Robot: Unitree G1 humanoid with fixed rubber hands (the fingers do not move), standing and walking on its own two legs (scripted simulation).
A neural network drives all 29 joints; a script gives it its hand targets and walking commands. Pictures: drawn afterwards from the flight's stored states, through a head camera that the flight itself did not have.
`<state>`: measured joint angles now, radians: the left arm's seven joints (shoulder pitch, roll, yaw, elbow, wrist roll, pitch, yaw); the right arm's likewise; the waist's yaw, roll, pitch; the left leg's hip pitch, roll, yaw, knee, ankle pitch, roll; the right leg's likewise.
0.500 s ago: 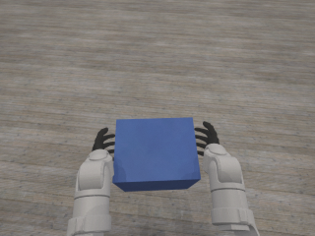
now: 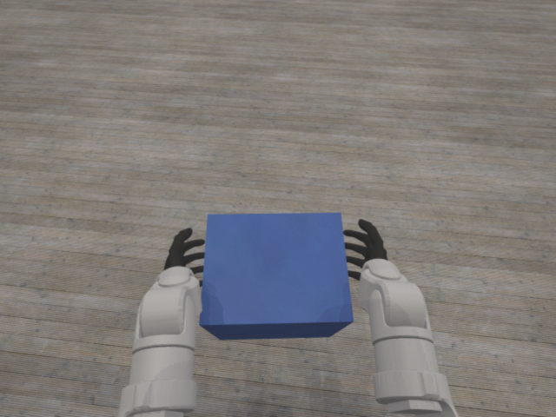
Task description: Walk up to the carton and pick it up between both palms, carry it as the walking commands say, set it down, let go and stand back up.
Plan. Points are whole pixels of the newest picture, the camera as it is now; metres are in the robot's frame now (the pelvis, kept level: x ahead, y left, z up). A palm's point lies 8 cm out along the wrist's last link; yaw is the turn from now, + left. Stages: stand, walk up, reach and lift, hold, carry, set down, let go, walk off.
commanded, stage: carry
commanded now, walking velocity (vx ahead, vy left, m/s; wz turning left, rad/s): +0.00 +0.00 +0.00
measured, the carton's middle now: (274, 282) +0.34 +0.01 -0.03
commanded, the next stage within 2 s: none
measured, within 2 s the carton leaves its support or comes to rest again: neither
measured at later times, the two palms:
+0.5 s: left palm (179, 278) +0.30 +0.14 +0.05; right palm (374, 269) +0.31 -0.14 +0.06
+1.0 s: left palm (239, 224) +0.35 +0.06 +0.12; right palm (440, 226) +0.34 -0.23 +0.11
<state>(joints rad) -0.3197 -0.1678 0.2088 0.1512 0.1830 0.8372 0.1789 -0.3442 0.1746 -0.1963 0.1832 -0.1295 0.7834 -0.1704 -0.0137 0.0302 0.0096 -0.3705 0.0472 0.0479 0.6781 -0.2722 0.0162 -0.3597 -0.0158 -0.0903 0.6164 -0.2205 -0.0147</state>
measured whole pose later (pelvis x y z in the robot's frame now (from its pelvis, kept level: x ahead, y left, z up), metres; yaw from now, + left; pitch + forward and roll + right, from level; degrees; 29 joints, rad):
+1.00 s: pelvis +0.06 -0.06 +0.01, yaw -2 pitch +4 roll +2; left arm -0.28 -0.16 0.09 -0.25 0.07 1.25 0.23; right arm -0.32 0.17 -0.17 -0.29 -0.08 1.22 -0.24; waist -0.01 0.02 -0.10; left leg -0.46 0.08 0.09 0.81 -0.45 0.00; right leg -0.34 0.00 -0.10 0.60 -0.33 -0.09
